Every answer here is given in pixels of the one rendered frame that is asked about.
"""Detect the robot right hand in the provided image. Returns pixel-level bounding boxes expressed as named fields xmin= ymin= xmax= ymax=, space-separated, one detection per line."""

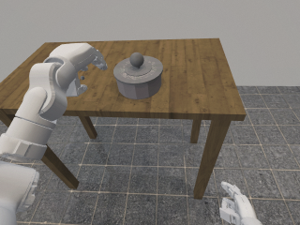
xmin=219 ymin=181 xmax=257 ymax=225

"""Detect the robot left forearm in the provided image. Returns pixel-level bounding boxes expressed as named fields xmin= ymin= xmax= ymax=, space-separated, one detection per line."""
xmin=0 ymin=55 xmax=76 ymax=163

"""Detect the left robot upper arm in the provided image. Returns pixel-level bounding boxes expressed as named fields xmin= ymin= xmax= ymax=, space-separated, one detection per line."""
xmin=0 ymin=160 xmax=40 ymax=225

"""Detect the pot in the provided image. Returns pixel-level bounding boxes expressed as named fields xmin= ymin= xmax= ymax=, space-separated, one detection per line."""
xmin=116 ymin=75 xmax=162 ymax=99

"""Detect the table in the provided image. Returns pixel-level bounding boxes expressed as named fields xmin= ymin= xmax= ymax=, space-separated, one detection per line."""
xmin=0 ymin=37 xmax=247 ymax=200

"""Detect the robot left hand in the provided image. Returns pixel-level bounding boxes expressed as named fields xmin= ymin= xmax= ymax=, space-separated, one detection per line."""
xmin=49 ymin=42 xmax=108 ymax=98

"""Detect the knob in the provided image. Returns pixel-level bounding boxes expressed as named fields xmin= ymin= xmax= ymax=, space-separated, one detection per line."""
xmin=129 ymin=52 xmax=144 ymax=68

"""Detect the lid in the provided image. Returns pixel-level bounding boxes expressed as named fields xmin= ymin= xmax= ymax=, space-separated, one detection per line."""
xmin=113 ymin=55 xmax=163 ymax=85

